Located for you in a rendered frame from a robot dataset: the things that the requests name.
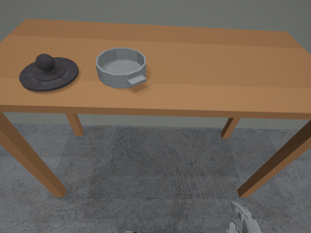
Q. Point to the robot right hand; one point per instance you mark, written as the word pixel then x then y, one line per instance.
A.
pixel 249 225

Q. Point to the pot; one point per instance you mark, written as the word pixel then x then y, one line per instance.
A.
pixel 121 67

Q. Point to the lid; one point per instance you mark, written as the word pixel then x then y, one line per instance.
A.
pixel 63 73

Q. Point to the table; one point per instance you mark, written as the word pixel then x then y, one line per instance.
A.
pixel 190 72

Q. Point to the knob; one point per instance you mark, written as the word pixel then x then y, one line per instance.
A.
pixel 45 62

